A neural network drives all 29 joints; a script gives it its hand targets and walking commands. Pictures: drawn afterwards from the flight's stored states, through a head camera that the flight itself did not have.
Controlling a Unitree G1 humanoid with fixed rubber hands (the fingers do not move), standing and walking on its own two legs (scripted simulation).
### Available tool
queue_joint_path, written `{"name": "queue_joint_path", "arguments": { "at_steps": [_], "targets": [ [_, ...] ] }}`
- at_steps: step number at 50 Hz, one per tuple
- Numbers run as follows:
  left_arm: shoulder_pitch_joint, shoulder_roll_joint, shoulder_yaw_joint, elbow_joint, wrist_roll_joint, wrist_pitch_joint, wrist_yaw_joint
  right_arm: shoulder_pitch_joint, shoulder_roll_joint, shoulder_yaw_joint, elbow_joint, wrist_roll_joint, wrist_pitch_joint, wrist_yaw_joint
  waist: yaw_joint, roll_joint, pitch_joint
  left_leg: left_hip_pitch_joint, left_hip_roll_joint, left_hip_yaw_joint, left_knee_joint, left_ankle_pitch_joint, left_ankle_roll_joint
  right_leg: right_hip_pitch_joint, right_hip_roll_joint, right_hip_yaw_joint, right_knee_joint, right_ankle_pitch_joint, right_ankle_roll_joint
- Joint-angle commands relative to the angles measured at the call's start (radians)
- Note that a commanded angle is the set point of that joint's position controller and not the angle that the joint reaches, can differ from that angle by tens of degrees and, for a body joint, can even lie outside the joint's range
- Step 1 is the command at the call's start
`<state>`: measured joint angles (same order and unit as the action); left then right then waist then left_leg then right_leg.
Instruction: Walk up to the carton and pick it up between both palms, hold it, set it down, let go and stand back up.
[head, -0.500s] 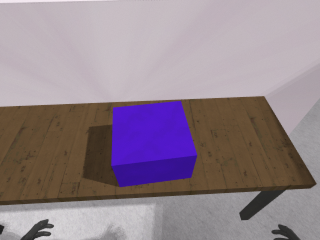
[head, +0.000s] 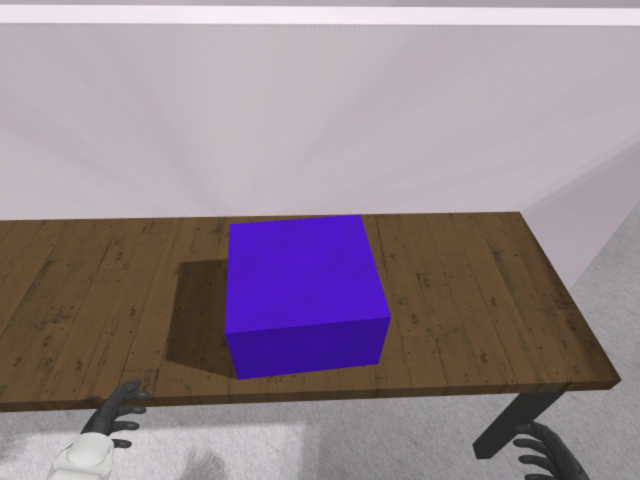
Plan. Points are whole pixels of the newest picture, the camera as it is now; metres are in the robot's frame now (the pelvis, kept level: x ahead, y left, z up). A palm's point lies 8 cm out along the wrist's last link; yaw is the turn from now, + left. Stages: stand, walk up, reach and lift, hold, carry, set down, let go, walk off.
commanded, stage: reach and lift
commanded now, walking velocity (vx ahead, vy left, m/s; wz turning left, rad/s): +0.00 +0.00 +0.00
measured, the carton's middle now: (302, 292) +0.46 +0.04 -0.11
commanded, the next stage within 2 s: none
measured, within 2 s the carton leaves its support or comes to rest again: neither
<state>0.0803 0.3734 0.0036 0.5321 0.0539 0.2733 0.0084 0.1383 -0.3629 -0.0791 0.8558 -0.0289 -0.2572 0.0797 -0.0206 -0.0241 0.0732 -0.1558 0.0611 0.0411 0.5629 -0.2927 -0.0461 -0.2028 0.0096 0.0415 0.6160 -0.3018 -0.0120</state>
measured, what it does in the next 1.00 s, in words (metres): stands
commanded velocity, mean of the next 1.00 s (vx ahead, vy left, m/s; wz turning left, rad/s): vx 0.00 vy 0.00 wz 0.00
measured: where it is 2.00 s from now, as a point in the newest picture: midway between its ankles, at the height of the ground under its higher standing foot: outside the picture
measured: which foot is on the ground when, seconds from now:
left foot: down 0.00-1.00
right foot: down 0.00-1.00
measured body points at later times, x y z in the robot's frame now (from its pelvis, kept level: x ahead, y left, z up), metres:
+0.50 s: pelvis +0.00 -0.01 +0.01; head -0.02 -0.01 +0.46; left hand +0.21 +0.24 -0.03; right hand +0.19 -0.28 -0.04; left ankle +0.01 +0.15 -0.73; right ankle +0.03 -0.11 -0.73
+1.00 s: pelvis +0.01 +0.00 +0.01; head +0.01 +0.00 +0.46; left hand +0.22 +0.23 -0.02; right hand +0.21 -0.26 -0.02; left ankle +0.01 +0.15 -0.73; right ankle +0.03 -0.11 -0.73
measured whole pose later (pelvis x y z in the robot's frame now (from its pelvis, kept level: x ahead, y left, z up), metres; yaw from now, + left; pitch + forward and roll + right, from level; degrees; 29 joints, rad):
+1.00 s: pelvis +0.01 +0.00 +0.01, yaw +0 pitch -5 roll +2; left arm 0.16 0.18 0.00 0.53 -0.09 -0.35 0.12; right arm 0.14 -0.29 -0.06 0.70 0.18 -0.47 0.17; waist 0.01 -0.03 0.07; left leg -0.13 0.05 0.04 0.45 -0.24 -0.05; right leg -0.19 0.00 0.04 0.54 -0.27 -0.01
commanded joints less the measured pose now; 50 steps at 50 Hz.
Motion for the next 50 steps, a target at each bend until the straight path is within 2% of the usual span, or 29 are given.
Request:
{"name": "queue_joint_path", "arguments": {
  "at_steps": [1, 4, 7, 8, 10, 11, 13, 14, 15, 17, 18, 20, 22, 23, 24, 25, 26, 31, 33, 36, 38, 39, 40, 41, 43, 44, 45, 46, 50],
  "targets": [
    [-0.058, 0.007, 0.109, -0.21, -0.015, -0.069, 0.032, -0.028, -0.14, -0.096, -0.211, 0.051, -0.016, 0.015, 0.036, -0.025, -0.022, 0.099, -0.073, 0.024, -0.17, 0.105, 0.034, -0.005, 0.016, -0.058, -0.251, 0.145, -0.002],
    [-0.059, 0.001, 0.116, -0.16, -0.03, -0.082, 0.033, -0.02, -0.107, -0.088, -0.211, 0.055, 0.018, 0.017, 0.035, -0.039, 0.016, 0.076, -0.09, 0.045, -0.195, 0.048, 0.05, -0.027, 0.022, -0.047, -0.272, 0.04, -0.003],
    [-0.091, -0.05, 0.08, -0.223, -0.077, -0.107, 0.061, -0.071, -0.109, -0.085, -0.276, 0.089, 0.011, 0.049, 0.047, 0.004, -0.004, 0.066, -0.077, 0.018, -0.219, -0.012, 0.049, -0.047, 0.018, -0.048, -0.271, -0.017, -0.019],
    [-0.096, -0.033, 0.104, -0.197, -0.07, -0.115, 0.063, -0.068, -0.109, -0.082, -0.287, 0.087, 0.03, 0.044, 0.054, -0.043, 0.031, 0.07, -0.08, 0.034, -0.23, -0.03, 0.057, -0.063, 0.011, -0.038, -0.287, -0.085, -0.012],
    [-0.105, -0.038, 0.112, -0.218, -0.074, -0.141, 0.062, -0.061, -0.083, -0.067, -0.32, 0.093, 0.033, 0.041, 0.073, -0.038, -0.047, 0.065, -0.091, 0.055, -0.228, -0.005, 0.064, -0.037, 0.019, -0.035, -0.288, -0.081, -0.013],
    [-0.097, -0.069, 0.086, -0.206, -0.092, -0.145, 0.071, -0.062, -0.084, -0.078, -0.269, 0.094, 0.039, 0.051, 0.042, -0.001, 0.011, 0.043, -0.088, 0.039, -0.244, -0.024, 0.055, -0.04, 0.019, -0.053, -0.288, -0.05, -0.012],
    [-0.096, -0.045, 0.106, -0.209, -0.082, -0.193, 0.071, -0.055, -0.087, -0.073, -0.32, 0.107, 0.026, 0.046, 0.068, 0.012, -0.037, 0.032, -0.095, 0.056, -0.224, -0.014, 0.059, -0.019, 0.002, -0.018, -0.282, -0.083, -0.009],
    [-0.101, -0.057, 0.084, -0.252, -0.112, -0.209, 0.086, -0.075, -0.074, -0.085, -0.337, 0.118, 0.015, 0.048, 0.059, -0.016, -0.058, 0.045, -0.091, 0.039, -0.232, -0.017, 0.052, -0.029, 0.016, -0.037, -0.27, -0.061, -0.005],
    [-0.091, -0.052, 0.09, -0.196, -0.088, -0.209, 0.079, -0.092, -0.064, -0.064, -0.325, 0.12, 0.024, 0.049, 0.081, 0.005, -0.029, 0.035, -0.091, 0.055, -0.233, -0.045, 0.06, -0.027, 0.006, -0.025, -0.283, -0.112, -0.013],
    [-0.108, -0.052, 0.081, -0.205, -0.122, -0.241, 0.086, -0.093, -0.071, -0.073, -0.364, 0.12, 0.017, 0.045, 0.058, -0.043, -0.054, 0.025, -0.093, 0.039, -0.227, -0.039, 0.065, -0.024, 0.014, -0.029, -0.289, -0.099, -0.003],
    [-0.059, -0.062, 0.071, -0.2, -0.115, -0.254, 0.088, -0.06, -0.054, -0.055, -0.338, 0.129, 0.019, 0.048, 0.079, -0.006, -0.034, 0.029, -0.096, 0.038, -0.221, -0.007, 0.057, -0.027, 0.002, -0.029, -0.284, -0.064, -0.001],
    [-0.01, -0.074, 0.086, -0.161, -0.118, -0.268, 0.079, -0.046, -0.059, -0.052, -0.354, 0.127, 0.006, 0.036, 0.081, -0.071, -0.065, 0.073, -0.094, 0.052, -0.22, 0.029, 0.059, 0.006, 0.015, -0.035, -0.292, -0.02, 0.007],
    [-0.053, -0.087, 0.056, -0.167, -0.13, -0.315, 0.089, -0.066, -0.048, -0.051, -0.332, 0.157, -0.025, 0.044, 0.069, 0.003, -0.058, 0.041, -0.085, 0.017, -0.193, 0.054, 0.042, -0.028, 0.006, -0.029, -0.274, 0.022, -0.005],
    [0.001, -0.112, 0.058, -0.173, -0.121, -0.326, 0.099, -0.033, -0.067, -0.053, -0.334, 0.172, -0.035, 0.051, 0.059, -0.032, -0.05, 0.08, -0.078, 0.023, -0.222, 0.063, 0.038, -0.013, 0.022, -0.049, -0.279, 0.051, 0.0],
    [0.012, -0.102, 0.055, -0.188, -0.123, -0.348, 0.099, -0.03, -0.064, -0.046, -0.284, 0.188, -0.048, 0.055, 0.049, 0.009, -0.102, 0.08, -0.08, 0.007, -0.199, 0.094, 0.033, 0.001, 0.022, -0.043, -0.268, 0.086, -0.008],
    [0.015, -0.108, 0.053, -0.159, -0.113, -0.359, 0.097, -0.054, -0.05, -0.028, -0.312, 0.181, -0.061, 0.051, 0.078, -0.011, -0.088, 0.069, -0.072, 0.018, -0.204, 0.103, 0.034, 0.016, 0.025, -0.042, -0.266, 0.092, -0.006],
    [0.02, -0.107, 0.043, -0.166, -0.124, -0.381, 0.102, -0.035, -0.067, -0.043, -0.302, 0.198, -0.076, 0.057, 0.055, -0.003, -0.097, 0.067, -0.076, -0.001, -0.203, 0.108, 0.029, 0.02, 0.019, -0.033, -0.272, 0.12, -0.008],
    [0.045, -0.143, 0.035, -0.13, -0.126, -0.487, 0.109, -0.051, -0.05, 0.019, -0.279, 0.229, -0.143, 0.056, 0.089, 0.011, -0.106, 0.099, -0.068, 0.006, -0.188, 0.151, 0.018, -0.001, 0.026, -0.043, -0.262, 0.118, -0.002],
    [-0.003, -0.145, -0.002, -0.115, -0.156, -0.52, 0.113, -0.068, -0.05, 0.002, -0.228, 0.254, -0.153, 0.065, 0.047, 0.0, -0.072, 0.063, -0.072, -0.019, -0.187, 0.105, 0.019, -0.042, 0.031, -0.035, -0.26, 0.082, -0.009],
    [0.029, -0.139, 0.023, -0.059, -0.129, -0.562, 0.114, -0.072, -0.031, 0.041, -0.232, 0.275, -0.176, 0.07, 0.094, 0.019, -0.077, 0.037, -0.074, 0.005, -0.193, 0.081, 0.019, -0.01, 0.029, -0.031, -0.27, 0.015, -0.012],
    [0.095, -0.172, 0.0, -0.058, -0.149, -0.577, 0.113, -0.041, -0.055, 0.026, -0.223, 0.268, -0.196, 0.066, 0.06, 0.015, -0.082, 0.065, -0.073, -0.001, -0.186, 0.113, 0.009, -0.012, 0.031, -0.035, -0.275, 0.076, -0.011],
    [0.064, -0.166, 0.002, -0.037, -0.155, -0.6, 0.11, -0.048, -0.034, 0.064, -0.215, 0.28, -0.201, 0.065, 0.078, -0.01, -0.051, 0.045, -0.072, 0.0, -0.189, 0.133, 0.017, -0.001, 0.024, -0.028, -0.269, 0.102, 0.0],
    [0.03, -0.172, -0.009, -0.041, -0.148, -0.617, 0.114, -0.071, -0.03, 0.059, -0.19, 0.286, -0.209, 0.081, 0.084, 0.029, -0.043, 0.044, -0.062, -0.008, -0.188, 0.078, 0.011, -0.043, 0.03, -0.032, -0.271, 0.011, -0.025],
    [0.025, -0.174, -0.021, -0.044, -0.148, -0.632, 0.118, -0.076, -0.035, 0.054, -0.194, 0.292, -0.221, 0.084, 0.055, 0.046, -0.063, 0.069, -0.062, -0.003, -0.185, 0.087, 0.006, -0.049, 0.028, -0.034, -0.264, 0.03, -0.022],
    [0.033, -0.202, -0.061, -0.07, -0.183, -0.647, 0.135, -0.094, -0.079, 0.047, -0.177, 0.306, -0.236, 0.1, 0.071, 0.02, -0.098, 0.055, -0.059, -0.019, -0.179, 0.069, 0.004, -0.082, 0.047, -0.045, -0.251, 0.003, -0.024],
    [-0.007, -0.182, -0.066, -0.028, -0.182, -0.655, 0.128, -0.13, -0.062, 0.039, -0.184, 0.299, -0.239, 0.093, 0.053, 0.013, -0.071, 0.04, -0.06, 0.001, -0.179, 0.039, 0.003, -0.086, 0.042, -0.041, -0.265, -0.025, -0.024],
    [0.044, -0.205, -0.057, -0.005, -0.18, -0.655, 0.126, -0.101, -0.033, 0.084, -0.177, 0.326, -0.245, 0.098, 0.087, 0.011, -0.042, 0.026, -0.059, -0.001, -0.185, 0.063, 0.017, -0.074, 0.032, -0.031, -0.276, 0.002, -0.025],
    [0.042, -0.206, -0.074, -0.014, -0.195, -0.672, 0.122, -0.09, -0.047, 0.088, -0.176, 0.321, -0.247, 0.102, 0.062, -0.017, -0.086, 0.048, -0.061, -0.004, -0.168, 0.056, 0.021, -0.084, 0.038, -0.025, -0.268, -0.005, -0.019],
    [0.012, -0.182, -0.068, -0.038, -0.205, -0.716, 0.127, -0.124, -0.054, 0.083, -0.193, 0.33, -0.288, 0.099, 0.082, 0.032, -0.154, 0.026, -0.068, 0.001, -0.153, 0.145, 0.011, -0.048, 0.037, -0.026, -0.227, 0.084, -0.018]
  ]
}}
